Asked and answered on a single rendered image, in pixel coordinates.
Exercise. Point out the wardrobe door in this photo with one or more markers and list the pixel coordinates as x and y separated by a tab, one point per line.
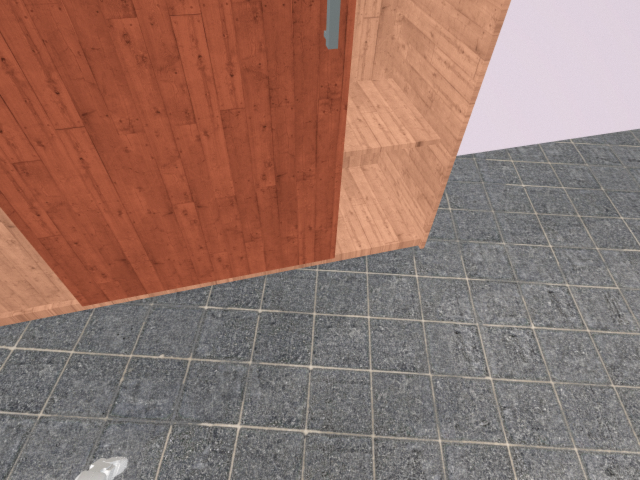
149	145
26	280

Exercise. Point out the robot left hand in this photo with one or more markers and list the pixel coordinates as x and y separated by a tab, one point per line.
104	469

